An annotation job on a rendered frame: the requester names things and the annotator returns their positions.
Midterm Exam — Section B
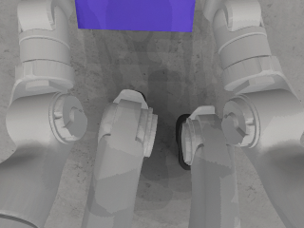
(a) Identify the left robot forearm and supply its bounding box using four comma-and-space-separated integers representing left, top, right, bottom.
6, 0, 75, 129

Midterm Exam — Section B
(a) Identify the robot left shin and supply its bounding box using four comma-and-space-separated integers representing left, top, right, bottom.
98, 89, 148, 143

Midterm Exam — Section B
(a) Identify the right robot thigh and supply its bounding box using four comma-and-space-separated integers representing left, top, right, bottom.
181, 114, 241, 228

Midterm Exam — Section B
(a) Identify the right robot forearm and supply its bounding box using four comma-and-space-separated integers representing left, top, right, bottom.
202, 0, 304, 110

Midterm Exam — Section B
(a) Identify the carton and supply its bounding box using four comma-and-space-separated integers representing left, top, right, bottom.
74, 0, 196, 32

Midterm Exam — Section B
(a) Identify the left robot upper arm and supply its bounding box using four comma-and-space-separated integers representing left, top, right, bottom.
0, 91, 87, 228

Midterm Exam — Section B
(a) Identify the right robot upper arm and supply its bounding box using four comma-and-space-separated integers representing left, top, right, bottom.
221, 88, 304, 228

